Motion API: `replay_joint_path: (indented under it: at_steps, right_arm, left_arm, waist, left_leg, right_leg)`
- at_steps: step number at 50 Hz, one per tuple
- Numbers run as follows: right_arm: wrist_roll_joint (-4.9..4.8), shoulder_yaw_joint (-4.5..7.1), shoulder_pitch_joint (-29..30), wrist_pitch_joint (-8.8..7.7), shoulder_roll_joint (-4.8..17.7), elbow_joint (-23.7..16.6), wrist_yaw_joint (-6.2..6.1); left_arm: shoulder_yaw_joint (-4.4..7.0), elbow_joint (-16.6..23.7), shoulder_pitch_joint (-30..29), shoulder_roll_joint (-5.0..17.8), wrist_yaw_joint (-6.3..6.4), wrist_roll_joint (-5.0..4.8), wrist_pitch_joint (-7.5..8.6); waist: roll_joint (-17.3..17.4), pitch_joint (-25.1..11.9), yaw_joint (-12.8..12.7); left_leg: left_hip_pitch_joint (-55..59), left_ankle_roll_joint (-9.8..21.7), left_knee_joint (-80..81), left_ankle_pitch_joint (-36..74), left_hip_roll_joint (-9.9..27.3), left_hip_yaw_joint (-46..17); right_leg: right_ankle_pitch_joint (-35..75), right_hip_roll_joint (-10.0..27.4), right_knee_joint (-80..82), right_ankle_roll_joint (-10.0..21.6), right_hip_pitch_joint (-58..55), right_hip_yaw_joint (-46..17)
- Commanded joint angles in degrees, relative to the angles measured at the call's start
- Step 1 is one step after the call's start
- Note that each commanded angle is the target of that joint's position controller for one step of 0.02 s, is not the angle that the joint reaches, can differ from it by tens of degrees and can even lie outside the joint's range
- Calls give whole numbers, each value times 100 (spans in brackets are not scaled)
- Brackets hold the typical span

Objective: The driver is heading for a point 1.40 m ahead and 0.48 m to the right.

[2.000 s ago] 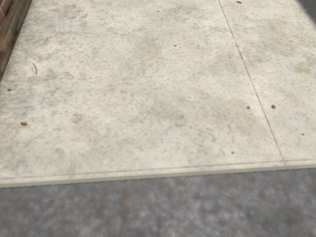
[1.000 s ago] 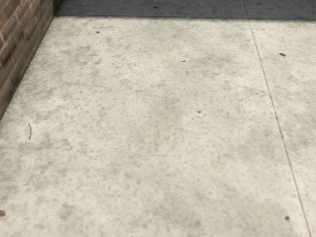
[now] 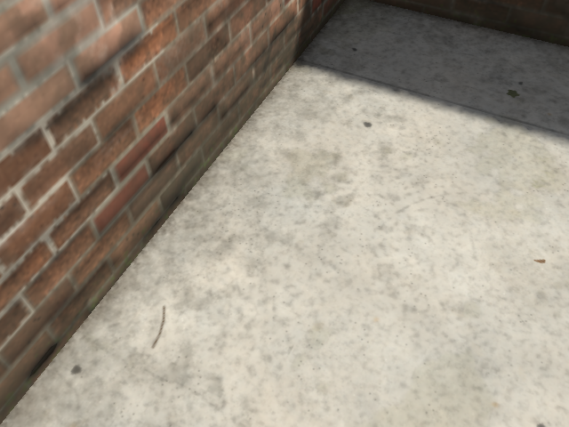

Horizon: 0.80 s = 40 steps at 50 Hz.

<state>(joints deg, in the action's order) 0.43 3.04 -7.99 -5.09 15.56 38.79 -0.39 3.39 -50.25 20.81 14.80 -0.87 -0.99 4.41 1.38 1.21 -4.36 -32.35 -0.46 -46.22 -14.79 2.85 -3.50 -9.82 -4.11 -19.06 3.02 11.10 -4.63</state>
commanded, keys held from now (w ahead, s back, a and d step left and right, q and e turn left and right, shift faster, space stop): w+e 0.78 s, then e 0.04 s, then no key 0.18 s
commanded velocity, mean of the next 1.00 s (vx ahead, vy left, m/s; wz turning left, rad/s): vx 0.46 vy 0.00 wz -0.49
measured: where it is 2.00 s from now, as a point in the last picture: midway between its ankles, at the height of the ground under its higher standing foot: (407, 381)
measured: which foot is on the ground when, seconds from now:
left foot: up 0.00-0.16, down 0.18-0.66, up 0.68-1.00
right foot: down 0.00-0.18, up 0.20-0.64, down 0.66-1.00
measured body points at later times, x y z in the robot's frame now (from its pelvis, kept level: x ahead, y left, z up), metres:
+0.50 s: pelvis +0.24 +0.02 +0.00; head +0.27 +0.02 +0.45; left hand +0.50 +0.22 -0.09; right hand +0.19 -0.27 -0.12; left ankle +0.21 +0.15 -0.75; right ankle +0.34 -0.17 -0.69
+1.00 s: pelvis +0.47 -0.12 +0.00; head +0.50 -0.16 +0.44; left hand +0.70 +0.07 -0.11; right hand +0.50 -0.45 -0.10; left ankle +0.71 -0.07 -0.69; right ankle +0.41 -0.18 -0.75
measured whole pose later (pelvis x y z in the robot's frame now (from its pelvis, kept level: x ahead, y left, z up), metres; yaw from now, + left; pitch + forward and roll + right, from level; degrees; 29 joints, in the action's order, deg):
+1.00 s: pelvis +0.47 -0.12 +0.00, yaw -33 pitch +2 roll +0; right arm 0.8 2.7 -5.2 -4.9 17.4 40.7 0.1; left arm 3.4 -40.6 15.5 16.5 0.4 -0.4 1.4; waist 2.3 3.2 -2.7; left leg -38.4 -3.3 -41.3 0.1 4.3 -3.6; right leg -12.2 -6.6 -21.2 4.9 10.3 -4.9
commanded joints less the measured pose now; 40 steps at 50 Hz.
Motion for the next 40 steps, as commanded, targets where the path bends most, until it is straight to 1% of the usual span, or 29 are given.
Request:
replay_joint_path:
  at_steps: [1,3,5,7,8,9,10,11,12,13,14,15,16,18,20,23,26,29,30,31,32,33,34,35,36,37,38,39,40]
  right_arm:
    - [-55,21,371,-106,250,-440,43]
    - [-98,34,644,-133,313,-524,75]
    - [-130,81,760,-172,432,-589,91]
    - [-136,157,487,-207,561,-523,76]
    - [-111,224,95,-214,676,-427,40]
    - [-30,317,-645,-220,950,-340,-19]
    - [50,438,-1296,-138,1455,-254,-60]
    - [1,445,-1536,-66,1362,-60,2]
    - [-35,330,-1293,-77,925,-111,18]
    - [-36,252,-1015,-74,690,-123,28]
    - [-11,190,-730,-74,522,-117,48]
    - [19,160,-540,-78,426,-83,57]
    - [30,171,-439,-94,445,-50,60]
    - [14,221,-434,-144,529,33,57]
    - [6,276,-492,-161,669,133,35]
    - [-13,324,-530,-130,845,244,3]
    - [-86,370,-747,-77,1023,379,-17]
    - [-178,427,-927,11,1186,511,-16]
    - [-194,449,-929,49,1264,525,-25]
    - [-212,476,-931,90,1366,527,-43]
    - [-228,486,-908,141,1424,524,-63]
    - [-214,428,-951,162,1305,504,-91]
    - [12,267,-1160,126,905,370,-90]
    - [98,53,-1555,-51,334,34,-10]
    - [-153,167,-792,-212,937,-8,57]
    - [-283,187,-426,-287,1037,-142,81]
    - [-175,161,-403,-315,968,-82,34]
    - [-35,195,-438,-298,991,-34,-8]
    - [2,226,-528,-222,1024,-18,-10]
  left_arm:
    - [262,490,-334,1116,96,-60,33]
    - [253,441,-90,1073,107,-85,-26]
    - [253,431,43,1064,124,-93,-80]
    - [249,475,-1,1028,144,-87,-117]
    - [210,517,-35,894,147,-60,-117]
    - [113,641,-184,608,134,-3,-83]
    - [-17,801,249,161,136,2,-3]
    - [17,910,406,477,146,-135,32]
    - [134,858,101,893,159,-161,3]
    - [164,885,-186,925,150,-116,-41]
    - [172,896,-282,848,136,-71,-83]
    - [186,944,-359,772,112,-51,-127]
    - [170,997,-395,656,81,-64,-171]
    - [133,1119,-534,491,39,-54,-223]
    - [104,1262,-765,432,3,-25,-241]
    - [40,1407,-1192,349,-103,-26,-214]
    - [12,1620,-1733,362,-200,-22,-204]
    - [44,1846,-2054,481,-271,-32,-225]
    - [78,1893,-2028,554,-285,-21,-234]
    - [140,1899,-1852,666,-285,-3,-253]
    - [254,1790,-1296,850,-269,-1,-272]
    - [445,1528,-331,1174,-201,-23,-302]
    - [611,1386,457,1714,-63,-59,-367]
    - [588,1551,146,2154,-88,-59,-283]
    - [461,1599,317,1618,-126,-41,-212]
    - [381,1522,116,1377,-132,-14,-144]
    - [325,1559,-230,1229,-120,-19,-119]
    - [278,1632,-599,1086,-103,27,-121]
    - [237,1749,-862,997,-81,112,-121]
  waist:
    - [-694,-192,149]
    - [-700,-155,60]
    - [-729,-146,95]
    - [-761,-214,342]
    - [-760,-360,559]
    - [-449,-849,945]
    - [968,-1584,953]
    - [1686,-1594,898]
    - [937,-880,948]
    - [627,-458,877]
    - [491,-217,737]
    - [555,-46,613]
    - [619,40,529]
    - [508,31,484]
    - [334,34,494]
    - [238,75,611]
    - [177,205,784]
    - [200,300,798]
    - [254,230,723]
    - [358,37,579]
    - [366,-311,231]
    - [233,-820,-249]
    - [-739,-1386,-417]
    - [-1739,-2128,232]
    - [-900,-2166,-292]
    - [-781,-1305,-233]
    - [-307,-866,27]
    - [-272,-595,274]
    - [-397,-463,479]
  left_leg:
    - [561,-139,1004,1033,-209,123]
    - [791,-165,1380,1305,-311,70]
    - [1077,-123,1738,1245,-354,0]
    - [1762,10,2094,1172,-328,23]
    - [2398,134,2222,1035,-214,8]
    - [3477,436,2184,759,479,-590]
    - [5070,1087,2375,325,1768,-2291]
    - [5091,1541,2847,-1023,2331,-3851]
    - [4517,1386,2994,-1396,2025,-3354]
    - [3968,1195,3067,-918,1735,-2539]
    - [3488,1116,3217,-354,1483,-1963]
    - [3113,1067,3365,113,1329,-1521]
    - [2807,1033,3521,436,1238,-1160]
    - [2653,1114,3701,1067,1204,-659]
    - [2683,1176,3773,1531,1240,-262]
    - [2703,1058,3789,1806,1125,396]
    - [2863,930,3754,1796,1183,771]
    - [3364,786,3474,2271,1360,991]
    - [3494,722,3190,3035,1373,1109]
    - [3580,656,2726,4075,1356,1233]
    - [3509,557,1866,4916,1256,1404]
    - [2913,369,609,4902,1038,1578]
    - [1301,85,-1344,2153,729,1613]
    - [-810,-172,-3003,-2116,-426,594]
    - [-1400,-68,-3374,-1840,-215,-228]
    - [-1729,44,-3143,-1271,-6,-123]
    - [-1438,71,-2682,-795,234,-114]
    - [-1007,27,-2221,-515,378,-118]
    - [-610,-21,-2069,-368,447,-137]
  right_leg:
    - [780,1223,772,975,285,-1212]
    - [613,1231,630,897,255,-1303]
    - [286,1283,410,794,158,-1547]
    - [58,1201,46,618,253,-1689]
    - [66,1004,-352,474,457,-1630]
    - [-134,703,-1509,252,980,-1282]
    - [-1742,47,-3328,-88,2394,-443]
    - [-2508,256,-4486,-153,3453,-225]
    - [-2029,548,-5009,-172,3712,-372]
    - [-1567,692,-5087,-198,3673,-263]
    - [-1229,822,-4961,-241,3511,-214]
    - [-999,958,-4793,-264,3355,-214]
    - [-837,1047,-4681,-290,3163,-164]
    - [-500,1084,-4481,-372,3113,-84]
    - [-102,1114,-4007,-442,3177,-68]
    - [787,1069,-2972,-397,2906,120]
    - [1089,965,-2236,-263,2662,377]
    - [612,851,-1849,-31,2621,566]
    - [321,716,-1766,82,2410,709]
    - [9,503,-1740,206,2003,901]
    - [-63,237,-1577,365,1198,1077]
    - [225,-1,-1333,582,-267,1067]
    - [501,1053,-1327,992,-2042,-555]
    - [-893,2274,-390,2075,-3392,-3957]
    - [-1369,2295,150,1891,-3343,-4103]
    - [-1001,2121,203,1658,-2692,-3280]
    - [-437,1859,192,1472,-1821,-2639]
    - [211,1649,243,1359,-1052,-2155]
    - [1069,1516,341,1332,-518,-1863]
Keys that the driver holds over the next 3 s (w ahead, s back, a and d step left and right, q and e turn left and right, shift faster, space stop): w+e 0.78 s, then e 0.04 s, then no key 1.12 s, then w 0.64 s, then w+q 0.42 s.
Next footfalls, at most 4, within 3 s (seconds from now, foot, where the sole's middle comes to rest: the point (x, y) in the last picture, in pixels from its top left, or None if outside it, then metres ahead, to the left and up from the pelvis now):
0.18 left None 0.25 0.14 -0.78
0.66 right None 0.45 -0.19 -0.78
1.12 left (381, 325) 0.74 -0.14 -0.78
1.38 right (453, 416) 0.52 -0.30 -0.78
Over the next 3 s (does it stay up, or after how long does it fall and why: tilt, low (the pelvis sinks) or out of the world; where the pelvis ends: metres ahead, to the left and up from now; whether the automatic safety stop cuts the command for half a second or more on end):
stays up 0.95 -0.48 0.00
